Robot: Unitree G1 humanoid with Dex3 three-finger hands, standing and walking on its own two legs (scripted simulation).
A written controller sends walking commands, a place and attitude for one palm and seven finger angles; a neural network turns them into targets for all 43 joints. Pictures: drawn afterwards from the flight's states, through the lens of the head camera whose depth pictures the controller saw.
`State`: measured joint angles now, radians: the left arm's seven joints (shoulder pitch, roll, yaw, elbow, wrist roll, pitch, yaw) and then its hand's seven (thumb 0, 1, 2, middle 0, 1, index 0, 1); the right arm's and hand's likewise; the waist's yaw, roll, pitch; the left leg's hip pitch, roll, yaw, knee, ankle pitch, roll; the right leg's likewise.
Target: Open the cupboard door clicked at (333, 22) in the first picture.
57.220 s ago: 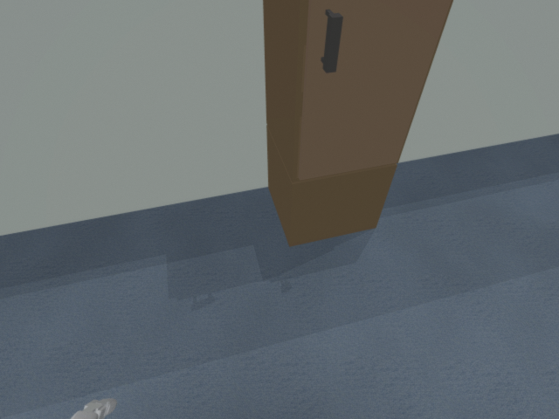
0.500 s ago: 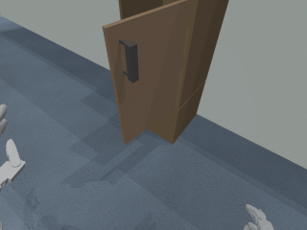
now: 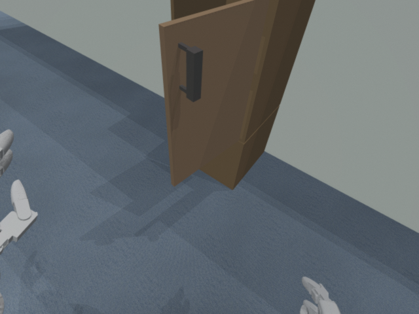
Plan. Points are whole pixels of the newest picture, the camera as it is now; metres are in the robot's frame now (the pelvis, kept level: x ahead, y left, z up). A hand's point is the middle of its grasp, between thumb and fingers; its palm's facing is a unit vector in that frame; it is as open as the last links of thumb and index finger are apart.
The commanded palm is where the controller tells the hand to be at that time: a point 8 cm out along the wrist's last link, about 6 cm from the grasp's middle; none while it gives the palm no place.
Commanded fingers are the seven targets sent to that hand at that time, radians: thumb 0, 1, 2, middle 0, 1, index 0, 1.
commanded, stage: stop stepping back and stand still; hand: left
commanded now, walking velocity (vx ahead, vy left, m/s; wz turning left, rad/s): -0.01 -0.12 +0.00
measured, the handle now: (188, 72) +0.62 +0.09 +0.14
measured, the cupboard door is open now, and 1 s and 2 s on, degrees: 81 81 81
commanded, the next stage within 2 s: let the arm hang, fingers relaxed in 0.06 s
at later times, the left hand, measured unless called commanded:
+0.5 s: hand out of the picture +0.08 +0.14 -0.17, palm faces +0.08 -0.98 -0.16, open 6.9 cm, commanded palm none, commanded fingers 0.00 0.90 0.90 -0.20 -0.30 -0.20 -0.30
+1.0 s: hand out of the picture +0.01 +0.17 -0.16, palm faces +0.04 -0.97 -0.26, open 7.4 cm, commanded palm none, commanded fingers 0.00 0.90 0.90 -0.20 -0.30 -0.20 -0.30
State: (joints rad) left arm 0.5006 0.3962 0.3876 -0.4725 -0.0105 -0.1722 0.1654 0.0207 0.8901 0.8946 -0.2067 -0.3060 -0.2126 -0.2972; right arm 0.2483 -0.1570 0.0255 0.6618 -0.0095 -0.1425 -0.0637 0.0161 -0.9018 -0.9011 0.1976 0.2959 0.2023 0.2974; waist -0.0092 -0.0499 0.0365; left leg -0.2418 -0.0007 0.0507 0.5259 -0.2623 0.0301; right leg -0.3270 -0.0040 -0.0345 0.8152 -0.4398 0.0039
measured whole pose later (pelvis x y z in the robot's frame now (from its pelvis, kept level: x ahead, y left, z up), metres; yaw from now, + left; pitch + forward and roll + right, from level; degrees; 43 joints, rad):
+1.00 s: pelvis -0.01 -0.02 +0.01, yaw +1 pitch -2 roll +0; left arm 0.23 0.18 0.02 1.13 0.01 0.00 0.03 0.01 0.91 0.89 -0.20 -0.30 -0.20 -0.29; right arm 0.26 -0.18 -0.01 1.13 -0.02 0.01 -0.01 0.01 -0.91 -0.90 0.20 0.30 0.20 0.30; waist -0.01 0.04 0.05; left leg -0.16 0.04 0.05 0.40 -0.20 -0.02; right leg -0.17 0.00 -0.12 0.40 -0.20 -0.05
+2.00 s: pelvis +0.01 -0.02 +0.01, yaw +0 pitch -1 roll +0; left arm 0.13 0.27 0.02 1.13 0.01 -0.03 0.01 0.01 0.91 0.89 -0.20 -0.30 -0.21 -0.30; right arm 0.14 -0.29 -0.02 1.13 -0.02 0.00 -0.01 0.01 -0.91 -0.90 0.20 0.30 0.20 0.30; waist -0.01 0.02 0.05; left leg -0.11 0.03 0.06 0.32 -0.19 -0.02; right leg -0.12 0.00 -0.11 0.33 -0.19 -0.04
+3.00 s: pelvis +0.03 -0.01 +0.02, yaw +0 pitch -1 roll +0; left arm 0.12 0.30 0.01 1.14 0.01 -0.03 0.01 0.01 0.91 0.89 -0.20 -0.30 -0.21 -0.30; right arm 0.12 -0.30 -0.01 1.14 -0.01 -0.01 -0.01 0.01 -0.90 -0.90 0.20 0.30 0.20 0.30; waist -0.01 0.01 0.05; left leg -0.06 0.03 0.07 0.27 -0.19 -0.01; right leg -0.08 0.00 -0.10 0.28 -0.18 -0.03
